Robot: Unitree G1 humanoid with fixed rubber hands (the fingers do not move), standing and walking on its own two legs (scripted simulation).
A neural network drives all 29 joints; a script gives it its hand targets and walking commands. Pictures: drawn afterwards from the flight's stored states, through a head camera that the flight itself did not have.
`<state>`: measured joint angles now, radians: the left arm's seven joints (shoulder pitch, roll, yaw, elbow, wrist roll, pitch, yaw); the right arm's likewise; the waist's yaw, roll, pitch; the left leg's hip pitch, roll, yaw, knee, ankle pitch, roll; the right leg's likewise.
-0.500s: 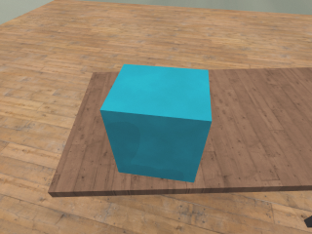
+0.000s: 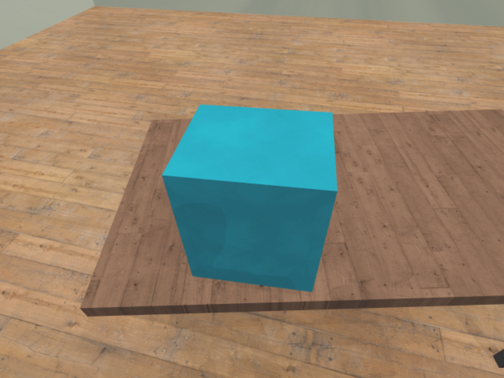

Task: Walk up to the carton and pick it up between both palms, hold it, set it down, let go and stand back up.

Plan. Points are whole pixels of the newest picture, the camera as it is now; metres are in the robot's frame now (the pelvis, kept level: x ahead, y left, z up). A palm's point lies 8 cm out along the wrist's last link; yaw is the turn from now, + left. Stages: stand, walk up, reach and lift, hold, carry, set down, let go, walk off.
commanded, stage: stand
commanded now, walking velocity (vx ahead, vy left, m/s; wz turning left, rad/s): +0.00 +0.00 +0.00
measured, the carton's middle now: (257, 200) +0.48 -0.01 +0.02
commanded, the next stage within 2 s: none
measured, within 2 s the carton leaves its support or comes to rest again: neither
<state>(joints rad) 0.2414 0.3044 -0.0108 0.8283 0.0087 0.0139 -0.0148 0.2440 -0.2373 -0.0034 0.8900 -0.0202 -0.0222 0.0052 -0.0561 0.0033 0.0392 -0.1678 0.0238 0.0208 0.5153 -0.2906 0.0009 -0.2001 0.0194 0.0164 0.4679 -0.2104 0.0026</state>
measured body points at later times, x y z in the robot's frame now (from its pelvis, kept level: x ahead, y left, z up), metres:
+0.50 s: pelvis -0.01 +0.00 +0.00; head -0.02 +0.00 +0.45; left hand +0.10 +0.27 -0.12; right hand +0.06 -0.26 -0.13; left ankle +0.00 +0.12 -0.74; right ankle +0.03 -0.12 -0.74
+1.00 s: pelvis -0.01 +0.00 +0.00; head -0.02 +0.00 +0.45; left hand +0.09 +0.27 -0.12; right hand +0.05 -0.26 -0.13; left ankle +0.00 +0.12 -0.74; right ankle +0.03 -0.12 -0.74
